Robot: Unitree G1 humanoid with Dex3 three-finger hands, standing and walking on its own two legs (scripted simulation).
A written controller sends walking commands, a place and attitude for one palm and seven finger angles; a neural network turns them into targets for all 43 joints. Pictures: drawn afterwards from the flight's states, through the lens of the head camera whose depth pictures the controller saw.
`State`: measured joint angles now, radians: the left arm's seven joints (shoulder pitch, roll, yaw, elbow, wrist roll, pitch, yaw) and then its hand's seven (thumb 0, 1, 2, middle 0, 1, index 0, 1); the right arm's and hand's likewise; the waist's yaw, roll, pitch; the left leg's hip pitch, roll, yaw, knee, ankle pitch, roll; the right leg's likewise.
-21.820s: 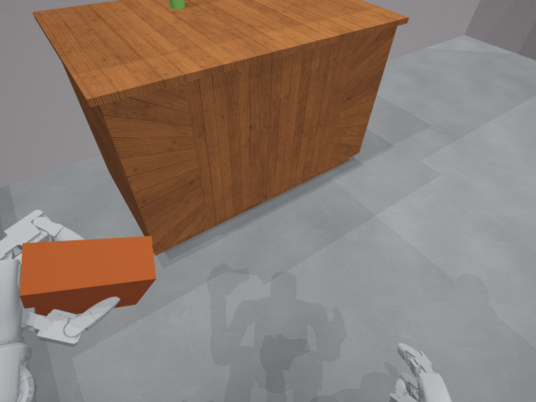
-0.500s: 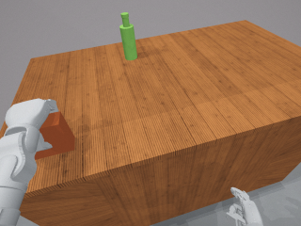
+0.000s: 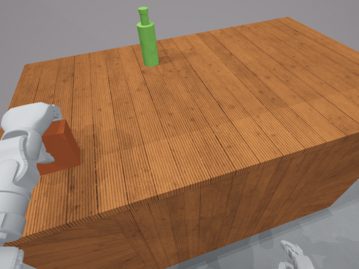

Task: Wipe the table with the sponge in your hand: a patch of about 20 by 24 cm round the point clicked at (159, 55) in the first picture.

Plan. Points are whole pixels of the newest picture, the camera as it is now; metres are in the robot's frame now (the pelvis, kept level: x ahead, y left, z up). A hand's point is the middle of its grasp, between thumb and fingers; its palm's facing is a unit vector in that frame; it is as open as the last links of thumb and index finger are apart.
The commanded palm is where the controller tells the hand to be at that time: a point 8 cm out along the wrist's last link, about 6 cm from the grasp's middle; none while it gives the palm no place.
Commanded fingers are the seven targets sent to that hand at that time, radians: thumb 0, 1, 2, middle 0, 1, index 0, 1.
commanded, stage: wipe forward along the first lane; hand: left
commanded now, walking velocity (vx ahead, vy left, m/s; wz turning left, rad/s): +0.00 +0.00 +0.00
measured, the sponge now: (48, 154) +0.33 +0.35 +0.09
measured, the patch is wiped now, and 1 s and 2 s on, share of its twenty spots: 0.35 0.45 0.55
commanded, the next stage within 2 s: slide across to the middle lane in 0.54 s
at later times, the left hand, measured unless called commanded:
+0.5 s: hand (44, 123) +0.38 +0.36 +0.14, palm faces -0.12 +0.01 -0.99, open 9.4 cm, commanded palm +0.37 +0.36 +0.18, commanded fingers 0.00 0.10 1.30 -1.20 -1.60 -1.20 -1.60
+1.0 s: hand (65, 114) +0.41 +0.32 +0.14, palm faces +0.00 -0.01 -1.00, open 9.4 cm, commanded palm +0.38 +0.32 +0.20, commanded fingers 0.00 0.10 1.30 -1.20 -1.60 -1.20 -1.60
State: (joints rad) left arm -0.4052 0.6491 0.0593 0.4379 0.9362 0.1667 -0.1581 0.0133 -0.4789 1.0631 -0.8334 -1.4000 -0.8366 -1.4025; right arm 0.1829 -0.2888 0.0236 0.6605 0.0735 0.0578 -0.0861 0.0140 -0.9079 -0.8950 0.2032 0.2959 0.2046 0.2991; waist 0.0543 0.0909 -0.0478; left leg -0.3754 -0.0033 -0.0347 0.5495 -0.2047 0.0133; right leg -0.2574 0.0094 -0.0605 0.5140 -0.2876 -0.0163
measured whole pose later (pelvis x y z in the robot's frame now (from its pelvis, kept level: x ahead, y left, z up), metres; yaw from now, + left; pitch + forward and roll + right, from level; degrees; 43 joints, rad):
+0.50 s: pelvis +0.00 +0.00 +0.00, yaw +0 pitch +5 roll -2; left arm -0.63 0.71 0.06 0.74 1.00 0.09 -0.14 0.02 -0.49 1.07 -0.83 -1.40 -0.84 -1.41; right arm 0.23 -0.29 0.01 0.68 0.08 0.07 -0.08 0.01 -0.91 -0.89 0.20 0.30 0.21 0.30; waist 0.02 0.08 -0.06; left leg -0.44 0.00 -0.03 0.56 -0.20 0.02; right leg -0.32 0.01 -0.06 0.51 -0.28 -0.01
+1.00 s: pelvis +0.01 +0.02 +0.00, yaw -1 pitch +4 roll -1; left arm -0.57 0.61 0.00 0.58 0.95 0.13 -0.06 0.01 -0.48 1.07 -0.81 -1.42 -0.82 -1.43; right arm 0.22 -0.28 -0.01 0.69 0.09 0.08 -0.06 0.01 -0.91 -0.90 0.20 0.30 0.20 0.30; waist 0.03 0.08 -0.06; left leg -0.39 -0.01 -0.01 0.52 -0.21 0.04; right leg -0.27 0.00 -0.03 0.47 -0.27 0.00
